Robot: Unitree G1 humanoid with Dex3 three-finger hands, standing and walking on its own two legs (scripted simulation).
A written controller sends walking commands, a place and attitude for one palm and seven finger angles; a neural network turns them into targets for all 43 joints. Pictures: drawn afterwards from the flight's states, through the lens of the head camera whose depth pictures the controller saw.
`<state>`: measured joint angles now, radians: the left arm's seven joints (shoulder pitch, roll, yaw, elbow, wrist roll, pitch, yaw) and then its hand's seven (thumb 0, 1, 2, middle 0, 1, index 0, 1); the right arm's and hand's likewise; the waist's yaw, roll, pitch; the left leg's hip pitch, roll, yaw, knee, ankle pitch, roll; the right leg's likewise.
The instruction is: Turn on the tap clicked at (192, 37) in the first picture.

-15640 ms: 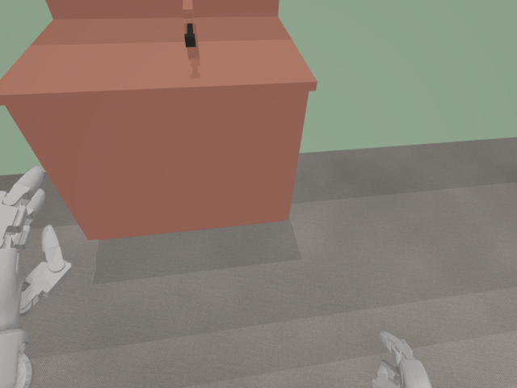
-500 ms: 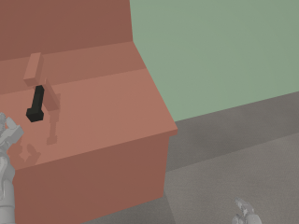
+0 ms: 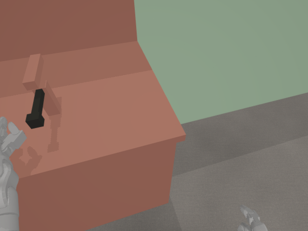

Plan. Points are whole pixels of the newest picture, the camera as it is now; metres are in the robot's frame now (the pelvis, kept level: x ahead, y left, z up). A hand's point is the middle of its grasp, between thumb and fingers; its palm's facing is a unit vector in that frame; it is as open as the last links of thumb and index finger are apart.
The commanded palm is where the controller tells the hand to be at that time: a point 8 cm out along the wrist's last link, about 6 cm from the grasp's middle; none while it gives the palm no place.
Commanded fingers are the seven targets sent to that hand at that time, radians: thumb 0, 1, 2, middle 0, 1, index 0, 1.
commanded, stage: push the lever round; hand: left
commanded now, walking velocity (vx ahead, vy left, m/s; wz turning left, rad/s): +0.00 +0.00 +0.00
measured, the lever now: (35, 120) +0.32 +0.32 +0.14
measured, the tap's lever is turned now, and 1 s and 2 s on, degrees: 0 10 34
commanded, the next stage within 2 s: none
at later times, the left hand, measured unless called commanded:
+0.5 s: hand (32, 133) +0.29 +0.31 +0.13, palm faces +0.59 -0.80 -0.10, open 7.8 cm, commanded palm +0.25 +0.35 +0.13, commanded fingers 0.00 0.90 0.90 -0.15 -0.15 -0.15 -0.15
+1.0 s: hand (45, 131) +0.30 +0.29 +0.13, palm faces +0.62 -0.78 -0.08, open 7.7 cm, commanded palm +0.26 +0.32 +0.13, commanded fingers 0.00 0.90 0.90 -0.15 -0.15 -0.15 -0.15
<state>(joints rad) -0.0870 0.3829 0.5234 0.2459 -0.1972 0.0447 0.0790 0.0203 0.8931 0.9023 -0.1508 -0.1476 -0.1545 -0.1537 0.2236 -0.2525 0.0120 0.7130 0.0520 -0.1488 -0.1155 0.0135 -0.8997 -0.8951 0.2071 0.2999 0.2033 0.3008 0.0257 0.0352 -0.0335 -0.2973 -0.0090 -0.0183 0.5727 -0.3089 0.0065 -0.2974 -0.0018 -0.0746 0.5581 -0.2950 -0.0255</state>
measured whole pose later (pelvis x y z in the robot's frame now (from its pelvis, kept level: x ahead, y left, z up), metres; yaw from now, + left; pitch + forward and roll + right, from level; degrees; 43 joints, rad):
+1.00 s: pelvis -0.01 -0.02 +0.00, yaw +1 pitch +1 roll +0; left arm -0.14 0.29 0.41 0.22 -0.16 0.06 0.22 0.02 0.92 0.92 -0.15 -0.15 -0.15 -0.15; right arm 0.20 -0.26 0.01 0.73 0.05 -0.11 -0.12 0.01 -0.90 -0.90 0.21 0.30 0.20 0.30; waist 0.03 0.04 -0.02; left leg -0.29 0.00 -0.03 0.56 -0.29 -0.01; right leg -0.29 0.01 -0.09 0.56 -0.29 -0.05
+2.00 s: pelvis -0.01 -0.01 +0.00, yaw +1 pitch +0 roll +0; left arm -0.31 0.08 0.23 0.22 -0.03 0.19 0.65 0.01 0.93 0.93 -0.15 -0.15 -0.15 -0.15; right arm 0.11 -0.21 0.00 0.76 0.00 0.00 -0.08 0.01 -0.90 -0.90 0.21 0.30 0.20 0.30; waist 0.03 0.04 -0.03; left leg -0.26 -0.01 -0.04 0.54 -0.27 -0.01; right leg -0.26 0.00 -0.10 0.55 -0.28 -0.04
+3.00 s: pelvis +0.00 -0.02 +0.00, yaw +1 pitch +5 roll +0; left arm -0.62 0.02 0.33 0.59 0.06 0.15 0.88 0.02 0.91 0.91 -0.15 -0.15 -0.11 -0.14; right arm 0.16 -0.20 -0.03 0.81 -0.05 0.01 0.01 0.01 -0.90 -0.90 0.21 0.30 0.20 0.30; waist 0.00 0.04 -0.08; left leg -0.36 0.00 -0.05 0.59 -0.31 -0.03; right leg -0.36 0.01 -0.11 0.59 -0.32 -0.06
